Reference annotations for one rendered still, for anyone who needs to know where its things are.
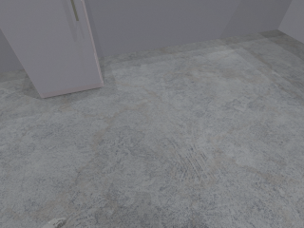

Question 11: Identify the fridge door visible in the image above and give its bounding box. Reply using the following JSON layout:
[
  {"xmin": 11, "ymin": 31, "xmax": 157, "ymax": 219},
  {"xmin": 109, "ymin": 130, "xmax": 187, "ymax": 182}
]
[{"xmin": 0, "ymin": 0, "xmax": 101, "ymax": 94}]

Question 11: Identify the left robot hand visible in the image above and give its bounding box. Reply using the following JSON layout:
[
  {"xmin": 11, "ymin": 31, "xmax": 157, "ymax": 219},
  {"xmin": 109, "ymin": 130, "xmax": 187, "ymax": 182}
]
[{"xmin": 42, "ymin": 218, "xmax": 67, "ymax": 228}]

